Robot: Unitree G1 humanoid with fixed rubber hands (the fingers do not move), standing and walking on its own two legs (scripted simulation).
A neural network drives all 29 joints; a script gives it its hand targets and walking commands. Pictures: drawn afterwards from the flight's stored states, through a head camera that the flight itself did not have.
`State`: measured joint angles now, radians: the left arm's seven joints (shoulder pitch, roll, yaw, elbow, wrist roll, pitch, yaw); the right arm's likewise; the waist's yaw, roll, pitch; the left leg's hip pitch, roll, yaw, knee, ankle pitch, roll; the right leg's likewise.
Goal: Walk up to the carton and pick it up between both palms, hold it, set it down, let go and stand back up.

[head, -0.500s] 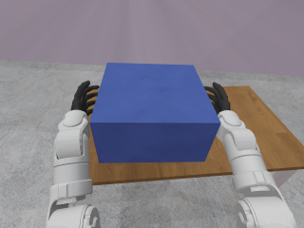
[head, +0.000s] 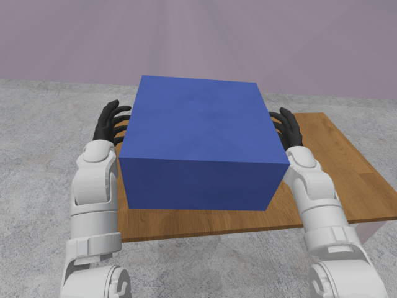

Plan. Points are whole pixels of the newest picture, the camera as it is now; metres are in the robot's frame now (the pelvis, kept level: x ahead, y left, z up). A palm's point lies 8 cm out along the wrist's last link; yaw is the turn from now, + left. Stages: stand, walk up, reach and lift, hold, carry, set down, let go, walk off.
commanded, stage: hold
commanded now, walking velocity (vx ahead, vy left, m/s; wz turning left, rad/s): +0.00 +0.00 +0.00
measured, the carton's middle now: (199, 138) +0.40 +0.00 +0.15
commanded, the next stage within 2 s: none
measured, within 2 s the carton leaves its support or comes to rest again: neither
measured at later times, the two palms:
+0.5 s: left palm (106, 141) +0.35 +0.18 +0.18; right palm (290, 146) +0.36 -0.18 +0.17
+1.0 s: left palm (106, 141) +0.35 +0.18 +0.18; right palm (290, 145) +0.36 -0.18 +0.17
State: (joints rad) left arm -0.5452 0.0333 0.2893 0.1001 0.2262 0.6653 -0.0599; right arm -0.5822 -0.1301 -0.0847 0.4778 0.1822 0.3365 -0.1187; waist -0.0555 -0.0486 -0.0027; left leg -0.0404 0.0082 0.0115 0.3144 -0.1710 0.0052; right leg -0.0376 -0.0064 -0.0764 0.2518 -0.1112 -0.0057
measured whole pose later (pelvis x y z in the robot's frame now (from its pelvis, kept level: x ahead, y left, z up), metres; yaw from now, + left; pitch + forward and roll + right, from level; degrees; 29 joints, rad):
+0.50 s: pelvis +0.00 +0.00 +0.00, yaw +0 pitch -6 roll -1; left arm -0.53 0.03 0.28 0.07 0.22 0.67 -0.05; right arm -0.57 -0.14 -0.08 0.46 0.19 0.34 -0.12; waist -0.06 -0.05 0.00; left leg -0.04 0.01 0.01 0.31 -0.18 0.00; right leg -0.03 0.00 -0.08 0.25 -0.11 -0.01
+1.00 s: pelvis +0.00 +0.00 +0.00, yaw +0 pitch -6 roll -1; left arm -0.54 0.03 0.29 0.09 0.23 0.67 -0.05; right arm -0.58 -0.13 -0.08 0.47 0.19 0.34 -0.12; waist -0.06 -0.05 0.00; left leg -0.04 0.01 0.01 0.31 -0.17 0.00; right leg -0.03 -0.01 -0.08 0.25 -0.11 -0.01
